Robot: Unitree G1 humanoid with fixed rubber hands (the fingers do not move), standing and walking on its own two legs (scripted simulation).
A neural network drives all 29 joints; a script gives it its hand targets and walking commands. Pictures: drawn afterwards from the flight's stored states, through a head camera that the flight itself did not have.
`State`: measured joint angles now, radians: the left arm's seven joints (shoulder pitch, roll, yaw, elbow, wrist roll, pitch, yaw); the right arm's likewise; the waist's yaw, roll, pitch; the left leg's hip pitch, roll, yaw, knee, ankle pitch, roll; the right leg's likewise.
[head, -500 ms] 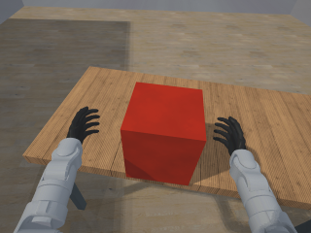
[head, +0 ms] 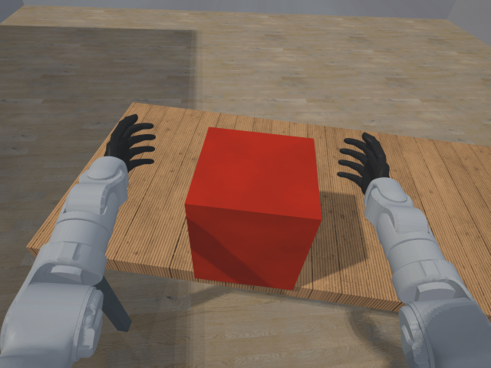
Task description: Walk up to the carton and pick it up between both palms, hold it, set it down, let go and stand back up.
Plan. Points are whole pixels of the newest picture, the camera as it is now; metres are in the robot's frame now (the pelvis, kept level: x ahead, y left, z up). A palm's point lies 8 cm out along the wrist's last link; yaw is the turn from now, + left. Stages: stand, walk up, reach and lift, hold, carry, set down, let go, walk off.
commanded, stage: reach and lift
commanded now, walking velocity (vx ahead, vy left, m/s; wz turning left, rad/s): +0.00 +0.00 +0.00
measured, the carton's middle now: (252, 211) +0.44 -0.03 -0.01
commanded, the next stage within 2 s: none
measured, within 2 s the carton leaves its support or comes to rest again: neither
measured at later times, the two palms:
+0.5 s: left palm (123, 146) +0.45 +0.19 +0.15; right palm (360, 165) +0.42 -0.21 +0.14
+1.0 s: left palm (142, 192) +0.44 +0.18 +0.05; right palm (345, 205) +0.41 -0.21 +0.04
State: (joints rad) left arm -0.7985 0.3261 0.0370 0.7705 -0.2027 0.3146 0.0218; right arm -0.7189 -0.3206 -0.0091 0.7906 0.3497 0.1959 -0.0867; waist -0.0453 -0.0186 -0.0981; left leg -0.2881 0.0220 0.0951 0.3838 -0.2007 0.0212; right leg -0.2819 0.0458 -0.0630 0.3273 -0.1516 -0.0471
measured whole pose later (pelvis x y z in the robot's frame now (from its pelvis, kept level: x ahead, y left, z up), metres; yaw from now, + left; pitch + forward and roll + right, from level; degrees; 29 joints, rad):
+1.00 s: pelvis -0.02 -0.01 -0.03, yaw +2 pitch +22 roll +0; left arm -1.09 0.28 -0.07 1.57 -0.25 -0.31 0.02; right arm -0.93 -0.23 0.02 1.31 0.31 -0.21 -0.09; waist -0.09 -0.01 -0.26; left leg -0.77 0.01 0.05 0.62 -0.24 0.01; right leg -0.77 0.02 -0.11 0.60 -0.23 -0.06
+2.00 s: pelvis +0.01 +0.00 +0.00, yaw +1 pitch +14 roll -1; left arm -0.82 -0.02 0.48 1.16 0.39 -0.32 0.03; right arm -0.70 0.07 -0.67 1.03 -0.44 -0.38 -0.10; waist -0.03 -0.01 -0.08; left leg -0.43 0.01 0.07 0.40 -0.20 0.02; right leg -0.41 0.04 -0.08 0.33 -0.16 -0.04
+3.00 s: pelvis +0.01 +0.00 +0.00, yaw +2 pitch +14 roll -1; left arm -0.78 -0.04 0.48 1.07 0.40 -0.28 0.01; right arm -0.67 0.09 -0.68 1.00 -0.44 -0.38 -0.09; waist -0.03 -0.02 -0.08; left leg -0.42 0.01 0.06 0.36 -0.18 0.02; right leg -0.39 0.04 -0.10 0.30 -0.14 -0.05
